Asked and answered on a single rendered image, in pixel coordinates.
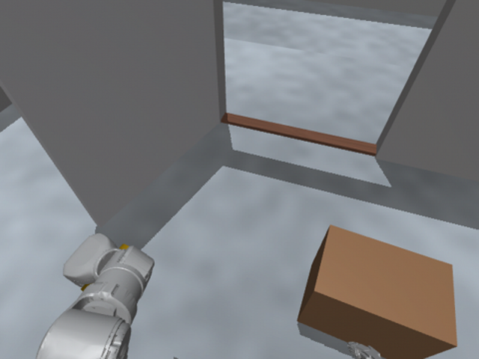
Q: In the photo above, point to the left robot arm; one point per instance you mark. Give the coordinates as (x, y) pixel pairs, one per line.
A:
(97, 324)

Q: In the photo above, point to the left robot hand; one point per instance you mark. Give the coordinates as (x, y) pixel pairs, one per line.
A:
(79, 267)

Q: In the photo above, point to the right robot hand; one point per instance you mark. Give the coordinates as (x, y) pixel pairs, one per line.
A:
(363, 352)

